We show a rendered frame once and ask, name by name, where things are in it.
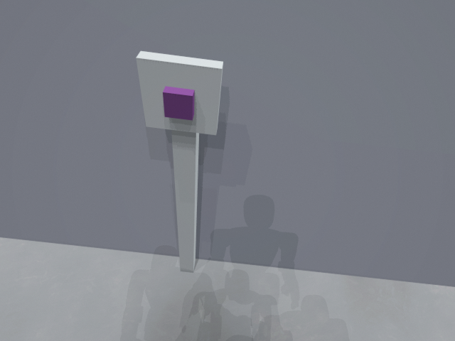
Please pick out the panel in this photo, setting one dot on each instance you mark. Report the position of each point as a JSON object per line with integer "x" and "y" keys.
{"x": 156, "y": 71}

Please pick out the button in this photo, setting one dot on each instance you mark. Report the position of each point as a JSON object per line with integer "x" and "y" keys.
{"x": 178, "y": 103}

